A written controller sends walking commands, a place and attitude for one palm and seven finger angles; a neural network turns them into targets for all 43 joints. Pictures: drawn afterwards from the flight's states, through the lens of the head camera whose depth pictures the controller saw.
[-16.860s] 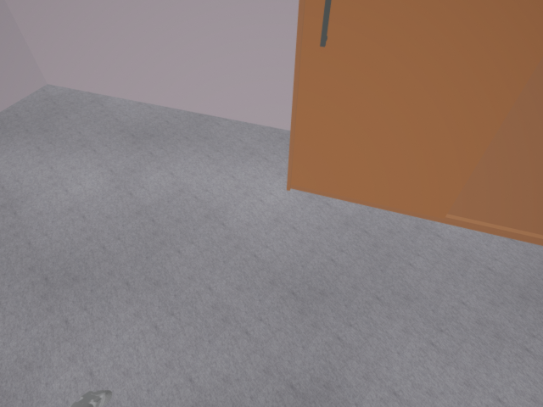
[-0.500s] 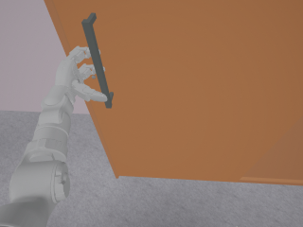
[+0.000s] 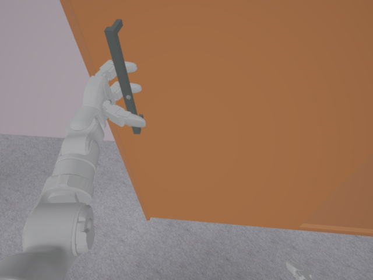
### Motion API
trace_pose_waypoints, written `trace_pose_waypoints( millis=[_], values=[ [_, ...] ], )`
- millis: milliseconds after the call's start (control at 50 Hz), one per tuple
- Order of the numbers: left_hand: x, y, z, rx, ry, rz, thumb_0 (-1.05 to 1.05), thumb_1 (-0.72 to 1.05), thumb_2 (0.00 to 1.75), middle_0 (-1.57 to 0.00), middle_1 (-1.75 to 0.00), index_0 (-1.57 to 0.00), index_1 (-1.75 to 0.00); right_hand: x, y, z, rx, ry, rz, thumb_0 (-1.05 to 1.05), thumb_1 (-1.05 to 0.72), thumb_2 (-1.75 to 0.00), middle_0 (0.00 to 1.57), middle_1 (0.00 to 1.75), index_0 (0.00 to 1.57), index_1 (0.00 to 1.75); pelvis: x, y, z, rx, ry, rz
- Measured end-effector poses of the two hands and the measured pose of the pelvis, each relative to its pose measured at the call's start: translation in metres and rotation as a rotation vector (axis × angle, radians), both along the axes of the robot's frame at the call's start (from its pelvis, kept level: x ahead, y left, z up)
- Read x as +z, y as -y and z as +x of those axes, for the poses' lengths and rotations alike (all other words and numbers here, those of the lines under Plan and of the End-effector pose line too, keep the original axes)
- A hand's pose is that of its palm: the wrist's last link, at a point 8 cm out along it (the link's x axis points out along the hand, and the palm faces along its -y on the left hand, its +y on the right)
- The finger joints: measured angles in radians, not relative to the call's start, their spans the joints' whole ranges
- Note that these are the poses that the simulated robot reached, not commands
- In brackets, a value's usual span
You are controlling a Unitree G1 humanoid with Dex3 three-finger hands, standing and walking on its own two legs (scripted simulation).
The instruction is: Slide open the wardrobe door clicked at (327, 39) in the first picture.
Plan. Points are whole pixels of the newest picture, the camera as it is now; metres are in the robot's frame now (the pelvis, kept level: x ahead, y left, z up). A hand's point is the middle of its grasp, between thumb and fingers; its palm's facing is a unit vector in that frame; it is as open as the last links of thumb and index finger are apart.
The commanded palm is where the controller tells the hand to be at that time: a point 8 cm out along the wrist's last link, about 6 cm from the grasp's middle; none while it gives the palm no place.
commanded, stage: slide the fingers in behind the handle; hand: left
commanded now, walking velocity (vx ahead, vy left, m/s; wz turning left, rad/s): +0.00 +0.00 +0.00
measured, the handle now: (129, 85) +0.50 +0.14 +0.16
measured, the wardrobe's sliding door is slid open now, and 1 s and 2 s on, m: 0.00 0.00 0.00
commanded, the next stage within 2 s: grip the handle and tug to test in 0.86 s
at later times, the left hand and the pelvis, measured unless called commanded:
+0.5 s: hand (133, 96) +0.45 +0.12 +0.18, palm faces -0.08 -1.00 -0.01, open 14.1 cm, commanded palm +0.42 +0.17 +0.17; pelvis -0.01 +0.00 +0.00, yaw +0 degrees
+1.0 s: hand (136, 95) +0.46 +0.12 +0.17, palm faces -0.09 -1.00 -0.02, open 14.0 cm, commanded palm +0.43 +0.17 +0.17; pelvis +0.00 +0.01 +0.00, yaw +0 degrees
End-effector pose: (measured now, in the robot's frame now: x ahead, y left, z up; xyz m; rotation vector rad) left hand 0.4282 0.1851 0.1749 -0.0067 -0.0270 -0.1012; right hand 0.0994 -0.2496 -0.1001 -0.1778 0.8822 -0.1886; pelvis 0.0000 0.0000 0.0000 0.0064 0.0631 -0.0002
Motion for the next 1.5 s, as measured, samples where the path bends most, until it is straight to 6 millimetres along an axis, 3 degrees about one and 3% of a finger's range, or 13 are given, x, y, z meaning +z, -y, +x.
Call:
trace_pose_waypoints(
  millis=[440,1040,1200,1500],
  values=[
    [0.0,0.011,0.001,0.015,0.005,0.003,-0.01,-0.5,0.3,-0.3,-1.2,-0.29,-1.2,-0.007,0.001,-0.032,-0.028,-0.056,0.001,0.01,-0.91,-0.9,0.2,0.3,0.2,0.3,0.0,-0.001,-0.008,-0.004,0.001,0.001],
    [-0.004,0.014,0.011,0.01,0.007,0.017,-0.01,-0.49,0.3,-0.31,-1.2,-0.29,-1.2,-0.007,-0.008,-0.023,-0.012,-0.053,0.014,0.01,-0.91,-0.9,0.2,0.3,0.2,0.3,0.0,-0.006,0.0,-0.006,-0.014,0.001],
    [-0.004,0.014,0.011,0.011,0.002,0.022,-0.01,-0.29,0.39,-0.32,-1.23,-0.31,-1.23,-0.006,-0.006,-0.017,-0.013,-0.053,0.012,0.01,-0.91,-0.9,0.2,0.3,0.2,0.3,0.0,-0.004,0.003,-0.003,-0.009,-0.001],
    [-0.005,0.008,0.014,0.008,-0.013,0.031,0.0,0.36,0.67,-0.39,-1.32,-0.39,-1.32,-0.003,-0.001,-0.011,-0.015,-0.044,-0.003,0.01,-0.91,-0.9,0.2,0.3,0.2,0.3,0.001,-0.003,0.002,-0.001,-0.013,-0.003]
  ],
)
